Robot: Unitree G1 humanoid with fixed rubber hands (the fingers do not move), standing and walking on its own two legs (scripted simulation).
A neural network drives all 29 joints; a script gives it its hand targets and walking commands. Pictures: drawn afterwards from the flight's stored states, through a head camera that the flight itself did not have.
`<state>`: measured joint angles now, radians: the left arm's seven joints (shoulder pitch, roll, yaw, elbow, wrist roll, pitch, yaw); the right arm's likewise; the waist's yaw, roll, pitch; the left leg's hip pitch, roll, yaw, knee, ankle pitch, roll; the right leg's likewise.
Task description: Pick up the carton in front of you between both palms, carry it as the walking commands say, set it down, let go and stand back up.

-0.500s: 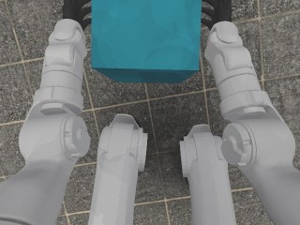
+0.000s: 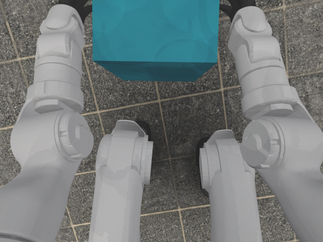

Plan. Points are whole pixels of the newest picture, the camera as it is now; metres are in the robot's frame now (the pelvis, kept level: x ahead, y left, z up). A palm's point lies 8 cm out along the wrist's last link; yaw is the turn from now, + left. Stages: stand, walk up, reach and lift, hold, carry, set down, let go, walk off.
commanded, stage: set down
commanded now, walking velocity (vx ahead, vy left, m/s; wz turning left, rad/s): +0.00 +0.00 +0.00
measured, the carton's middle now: (158, 29) +0.52 +0.09 -0.25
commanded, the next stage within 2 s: let go in 1.52 s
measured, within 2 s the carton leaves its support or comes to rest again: rests again in 0.28 s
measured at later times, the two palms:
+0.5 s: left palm (60, 17) +0.51 +0.29 -0.20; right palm (255, 19) +0.54 -0.10 -0.19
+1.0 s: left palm out of the picture +0.52 +0.29 -0.02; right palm out of the picture +0.56 -0.09 -0.02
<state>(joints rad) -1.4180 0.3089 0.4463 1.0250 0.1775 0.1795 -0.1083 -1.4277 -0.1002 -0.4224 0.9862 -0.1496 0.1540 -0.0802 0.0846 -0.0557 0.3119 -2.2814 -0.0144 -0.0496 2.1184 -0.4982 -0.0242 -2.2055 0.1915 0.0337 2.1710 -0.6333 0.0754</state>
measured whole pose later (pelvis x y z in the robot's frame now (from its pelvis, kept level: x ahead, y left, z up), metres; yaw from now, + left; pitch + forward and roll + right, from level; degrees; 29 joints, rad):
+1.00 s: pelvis +0.01 +0.01 +0.09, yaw +0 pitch +44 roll -4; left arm -1.26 0.40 0.25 0.99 -0.08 0.13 0.00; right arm -1.24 -0.21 -0.23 0.90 0.07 0.16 -0.16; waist 0.06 -0.04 0.04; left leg -2.14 -0.02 -0.04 1.83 -0.46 0.01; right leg -2.05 0.09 0.01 1.86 -0.59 0.05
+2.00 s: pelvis +0.09 +0.03 +0.34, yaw +4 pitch +31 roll -1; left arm -0.39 0.24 0.21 0.63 0.03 0.05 -0.09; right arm -0.37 -0.13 -0.17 0.58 -0.07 0.06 -0.02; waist 0.03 -0.01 -0.06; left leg -1.07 -0.04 -0.04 0.79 -0.26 0.02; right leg -0.99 0.03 0.06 0.79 -0.34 0.03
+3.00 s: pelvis +0.14 +0.01 +0.39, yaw +4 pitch -1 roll +0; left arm 0.21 0.31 0.05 0.57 0.04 0.07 0.00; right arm 0.19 -0.28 -0.04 0.67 -0.04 0.04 -0.01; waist 0.01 -0.02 0.02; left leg -0.22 -0.02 -0.03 0.51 -0.28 0.00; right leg -0.14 0.03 0.06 0.49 -0.33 -0.01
